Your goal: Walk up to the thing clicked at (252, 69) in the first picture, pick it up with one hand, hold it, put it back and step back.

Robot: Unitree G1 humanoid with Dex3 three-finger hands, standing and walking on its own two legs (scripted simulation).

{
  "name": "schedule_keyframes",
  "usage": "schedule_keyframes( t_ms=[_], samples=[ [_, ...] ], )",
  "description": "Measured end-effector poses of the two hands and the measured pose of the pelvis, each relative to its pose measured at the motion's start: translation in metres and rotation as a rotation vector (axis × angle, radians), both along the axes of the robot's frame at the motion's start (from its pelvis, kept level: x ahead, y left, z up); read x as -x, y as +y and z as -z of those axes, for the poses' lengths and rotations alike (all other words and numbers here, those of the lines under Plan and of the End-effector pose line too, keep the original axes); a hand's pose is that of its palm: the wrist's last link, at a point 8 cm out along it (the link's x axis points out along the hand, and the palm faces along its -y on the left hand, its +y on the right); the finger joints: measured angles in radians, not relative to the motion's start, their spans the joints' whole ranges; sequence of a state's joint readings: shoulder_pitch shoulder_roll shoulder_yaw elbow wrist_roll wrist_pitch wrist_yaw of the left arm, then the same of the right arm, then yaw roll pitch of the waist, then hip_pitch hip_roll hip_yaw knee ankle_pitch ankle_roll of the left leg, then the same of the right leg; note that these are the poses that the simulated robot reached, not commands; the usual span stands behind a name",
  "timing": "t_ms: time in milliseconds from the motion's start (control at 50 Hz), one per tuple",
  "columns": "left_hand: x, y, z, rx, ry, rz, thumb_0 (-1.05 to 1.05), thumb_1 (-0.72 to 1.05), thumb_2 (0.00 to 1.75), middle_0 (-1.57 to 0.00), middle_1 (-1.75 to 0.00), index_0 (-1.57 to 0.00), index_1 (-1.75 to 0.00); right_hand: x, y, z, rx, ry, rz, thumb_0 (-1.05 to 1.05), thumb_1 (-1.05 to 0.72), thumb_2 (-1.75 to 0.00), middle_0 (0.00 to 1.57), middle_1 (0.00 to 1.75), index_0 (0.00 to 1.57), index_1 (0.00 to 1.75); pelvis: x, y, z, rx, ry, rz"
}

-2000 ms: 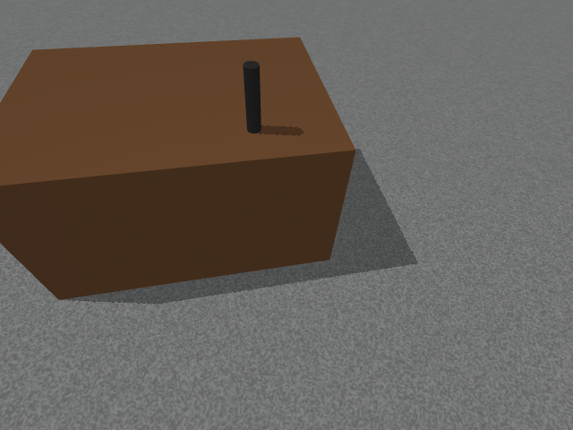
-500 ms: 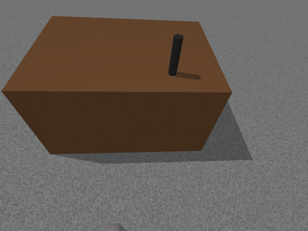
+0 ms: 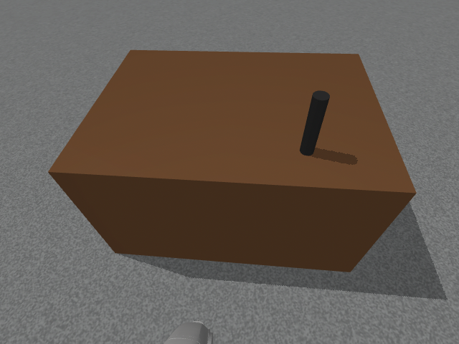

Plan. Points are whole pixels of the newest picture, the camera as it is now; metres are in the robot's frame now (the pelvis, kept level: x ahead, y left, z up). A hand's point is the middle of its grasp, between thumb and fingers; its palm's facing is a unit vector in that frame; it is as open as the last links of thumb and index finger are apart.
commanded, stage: walk up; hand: right
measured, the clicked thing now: (313, 125) +0.69 -0.20 -0.06
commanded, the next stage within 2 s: stand in 1.78 s
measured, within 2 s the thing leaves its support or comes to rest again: neither
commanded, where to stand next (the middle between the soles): +0.24 +0.03 m, yaw -2 degrees
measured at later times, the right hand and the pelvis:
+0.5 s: hand (344, 307) +0.22 -0.21 -0.13, palm faces -0.05 +0.91 -0.40, open 7.4 cm; pelvis +0.15 +0.06 +0.00, yaw +0 degrees
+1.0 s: hand (350, 302) +0.23 -0.23 -0.14, palm faces -0.01 +0.92 -0.40, open 7.4 cm; pelvis +0.17 +0.04 +0.00, yaw -1 degrees
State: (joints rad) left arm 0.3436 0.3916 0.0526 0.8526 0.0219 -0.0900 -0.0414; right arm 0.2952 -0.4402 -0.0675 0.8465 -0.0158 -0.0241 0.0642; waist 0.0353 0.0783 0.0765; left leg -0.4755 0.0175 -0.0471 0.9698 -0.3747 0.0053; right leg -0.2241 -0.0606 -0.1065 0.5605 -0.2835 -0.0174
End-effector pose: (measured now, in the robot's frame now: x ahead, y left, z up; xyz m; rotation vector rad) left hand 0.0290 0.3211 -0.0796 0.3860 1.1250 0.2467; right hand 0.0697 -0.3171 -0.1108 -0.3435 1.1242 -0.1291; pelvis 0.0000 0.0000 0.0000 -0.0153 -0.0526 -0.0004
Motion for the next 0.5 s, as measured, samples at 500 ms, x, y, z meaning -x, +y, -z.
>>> schedule_keyframes(
  t_ms=[500],
  samples=[
    [-0.175, 0.051, 0.035, 0.063, 0.081, 0.014, 0.01, 0.91, 0.9, -0.21, -0.3, -0.2, -0.3, -0.145, 0.067, -0.02, 0.072, -0.01, 0.021, 0.01, -0.9, -0.9, 0.2, 0.3, 0.2, 0.3, -0.151, 0.056, 0.001, -0.016, 0.011, -0.001]
  ],
)
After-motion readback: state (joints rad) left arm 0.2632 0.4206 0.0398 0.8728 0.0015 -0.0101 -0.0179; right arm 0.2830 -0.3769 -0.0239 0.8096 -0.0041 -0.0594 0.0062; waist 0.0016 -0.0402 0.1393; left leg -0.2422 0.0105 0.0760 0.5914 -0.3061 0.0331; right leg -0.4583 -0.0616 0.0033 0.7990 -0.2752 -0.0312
